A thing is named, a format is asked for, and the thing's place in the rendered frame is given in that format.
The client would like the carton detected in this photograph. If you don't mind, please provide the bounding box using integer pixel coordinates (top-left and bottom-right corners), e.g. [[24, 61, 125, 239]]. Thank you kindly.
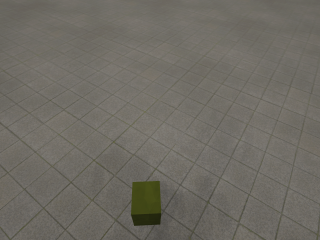
[[131, 181, 161, 226]]

